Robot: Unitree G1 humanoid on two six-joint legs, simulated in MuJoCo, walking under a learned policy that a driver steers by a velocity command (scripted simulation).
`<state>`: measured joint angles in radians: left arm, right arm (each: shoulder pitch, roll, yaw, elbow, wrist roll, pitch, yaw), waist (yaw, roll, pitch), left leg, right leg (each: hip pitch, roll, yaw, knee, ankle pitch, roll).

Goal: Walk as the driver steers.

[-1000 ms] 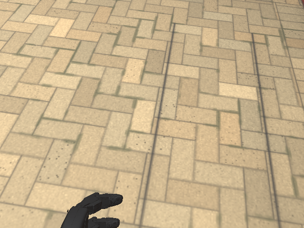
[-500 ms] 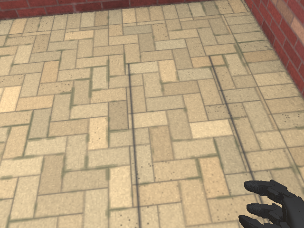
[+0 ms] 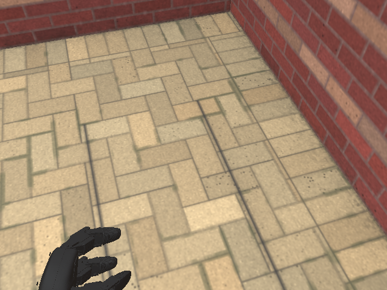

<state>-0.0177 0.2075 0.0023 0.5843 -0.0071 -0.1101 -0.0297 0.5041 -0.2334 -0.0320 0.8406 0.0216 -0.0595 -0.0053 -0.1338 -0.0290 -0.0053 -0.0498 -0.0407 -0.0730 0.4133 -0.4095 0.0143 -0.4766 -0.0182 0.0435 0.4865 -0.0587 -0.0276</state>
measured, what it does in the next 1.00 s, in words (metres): walks ahead, turning left: left foot, then right foot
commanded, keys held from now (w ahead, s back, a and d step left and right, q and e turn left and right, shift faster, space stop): w+q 0.60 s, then w+e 0.02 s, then q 0.38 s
